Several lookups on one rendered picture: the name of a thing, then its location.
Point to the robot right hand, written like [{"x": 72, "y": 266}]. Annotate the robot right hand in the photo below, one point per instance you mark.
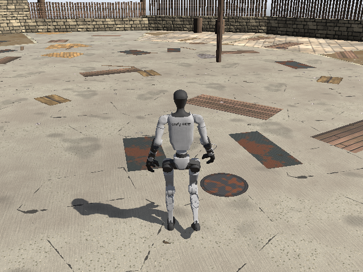
[{"x": 207, "y": 156}]

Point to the robot left shin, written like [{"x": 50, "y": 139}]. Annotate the robot left shin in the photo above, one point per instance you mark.
[{"x": 170, "y": 206}]

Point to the right robot upper arm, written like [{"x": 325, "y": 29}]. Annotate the right robot upper arm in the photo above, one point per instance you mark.
[{"x": 198, "y": 119}]

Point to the robot right forearm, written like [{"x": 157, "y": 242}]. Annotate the robot right forearm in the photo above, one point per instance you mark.
[{"x": 208, "y": 148}]

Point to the robot left forearm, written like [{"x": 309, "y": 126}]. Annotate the robot left forearm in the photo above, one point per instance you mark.
[{"x": 153, "y": 152}]

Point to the robot shin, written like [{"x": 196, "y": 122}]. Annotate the robot shin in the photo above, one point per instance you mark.
[
  {"x": 170, "y": 206},
  {"x": 194, "y": 199}
]

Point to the robot left hand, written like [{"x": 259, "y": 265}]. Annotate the robot left hand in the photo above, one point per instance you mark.
[{"x": 151, "y": 163}]

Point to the left robot upper arm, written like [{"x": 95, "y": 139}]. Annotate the left robot upper arm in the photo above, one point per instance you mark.
[{"x": 160, "y": 129}]

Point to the robot right shin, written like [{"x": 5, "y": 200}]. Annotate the robot right shin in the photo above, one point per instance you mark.
[{"x": 194, "y": 199}]

